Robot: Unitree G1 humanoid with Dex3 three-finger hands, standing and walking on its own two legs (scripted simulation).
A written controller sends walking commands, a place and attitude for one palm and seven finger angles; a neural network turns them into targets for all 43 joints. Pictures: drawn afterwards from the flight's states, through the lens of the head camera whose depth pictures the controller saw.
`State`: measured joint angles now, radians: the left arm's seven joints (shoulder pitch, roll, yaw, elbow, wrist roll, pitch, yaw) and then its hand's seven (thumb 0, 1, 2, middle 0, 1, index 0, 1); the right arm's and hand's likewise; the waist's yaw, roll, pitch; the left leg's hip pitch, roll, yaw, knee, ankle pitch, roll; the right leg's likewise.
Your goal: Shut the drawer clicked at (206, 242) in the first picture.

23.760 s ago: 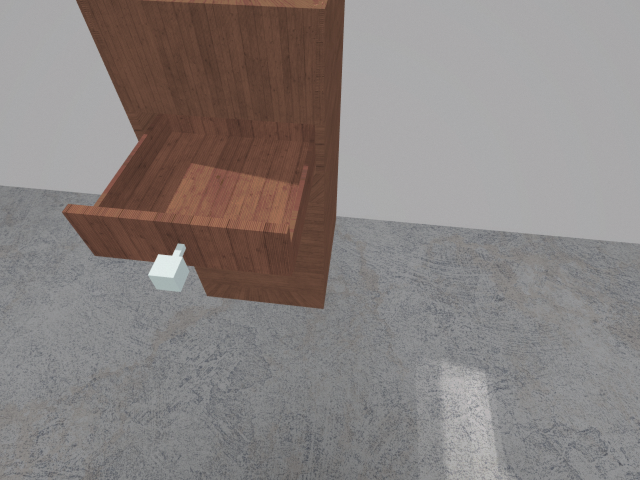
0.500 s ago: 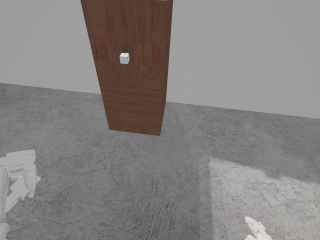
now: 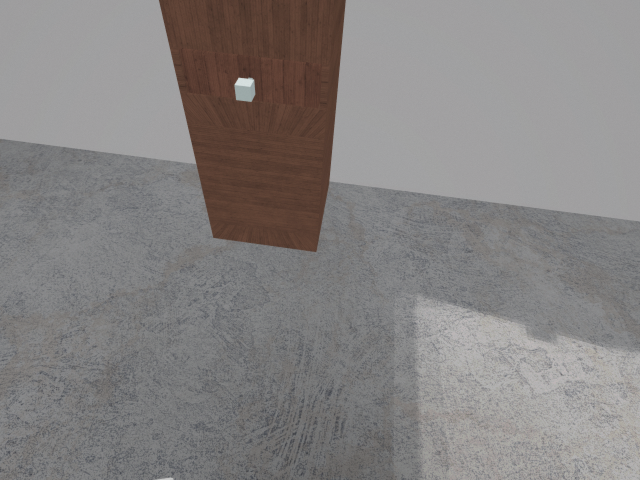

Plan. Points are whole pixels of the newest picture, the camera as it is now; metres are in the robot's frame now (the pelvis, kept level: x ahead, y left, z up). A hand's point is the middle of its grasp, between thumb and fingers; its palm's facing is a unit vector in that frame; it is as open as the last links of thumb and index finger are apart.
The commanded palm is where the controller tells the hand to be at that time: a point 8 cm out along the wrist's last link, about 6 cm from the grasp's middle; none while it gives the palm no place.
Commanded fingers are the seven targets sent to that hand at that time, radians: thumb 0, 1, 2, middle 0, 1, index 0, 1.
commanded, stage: let the arm hang, fingers relaxed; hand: left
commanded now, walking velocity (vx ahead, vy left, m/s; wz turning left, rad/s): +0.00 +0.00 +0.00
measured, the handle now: (247, 86) +1.07 +0.24 -0.04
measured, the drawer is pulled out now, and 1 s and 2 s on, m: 0.00 0.00 0.00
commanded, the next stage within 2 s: look to check the result in 0.82 s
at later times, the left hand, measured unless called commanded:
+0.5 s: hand out of the picture +0.03 +0.19 -0.15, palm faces +0.01 -0.98 -0.19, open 6.9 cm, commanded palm none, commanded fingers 0.00 0.90 0.90 -0.20 -0.30 -0.20 -0.30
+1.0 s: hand out of the picture +0.03 +0.18 -0.15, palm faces +0.00 -0.98 -0.18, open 7.3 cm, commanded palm none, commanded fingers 0.00 0.90 0.90 -0.20 -0.30 -0.20 -0.30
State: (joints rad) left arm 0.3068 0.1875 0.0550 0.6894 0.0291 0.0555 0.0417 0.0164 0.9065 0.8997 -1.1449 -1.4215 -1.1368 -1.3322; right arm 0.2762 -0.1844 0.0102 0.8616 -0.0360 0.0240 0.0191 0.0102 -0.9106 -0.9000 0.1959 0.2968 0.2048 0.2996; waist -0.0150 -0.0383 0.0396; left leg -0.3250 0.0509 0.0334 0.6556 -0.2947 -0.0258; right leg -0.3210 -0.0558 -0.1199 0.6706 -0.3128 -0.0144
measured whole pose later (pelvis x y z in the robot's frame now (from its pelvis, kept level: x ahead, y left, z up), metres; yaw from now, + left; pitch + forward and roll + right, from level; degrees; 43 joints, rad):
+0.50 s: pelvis +0.02 +0.02 +0.02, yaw -2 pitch -2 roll +0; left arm 0.28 0.15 0.00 1.09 0.01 0.01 0.02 0.00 0.91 0.90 -0.27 -0.39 -0.28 -0.39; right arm 0.30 -0.13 0.00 1.10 -0.02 0.01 -0.02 0.02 -0.93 -0.90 0.20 0.30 0.20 0.30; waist 0.01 0.02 0.04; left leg -0.20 0.03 0.08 0.43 -0.21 0.00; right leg -0.20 -0.06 -0.09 0.43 -0.20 0.01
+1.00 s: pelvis +0.03 +0.01 +0.02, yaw -2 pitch -1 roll +0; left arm 0.27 0.13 0.01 1.13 0.01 0.00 0.03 0.00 0.91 0.90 -0.19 -0.30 -0.20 -0.30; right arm 0.30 -0.11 -0.01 1.14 -0.02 0.00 -0.02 0.00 -0.91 -0.90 0.19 0.30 0.20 0.30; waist 0.00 0.01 0.06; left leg -0.17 0.04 0.08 0.42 -0.22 -0.01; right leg -0.19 -0.05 -0.08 0.43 -0.21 0.01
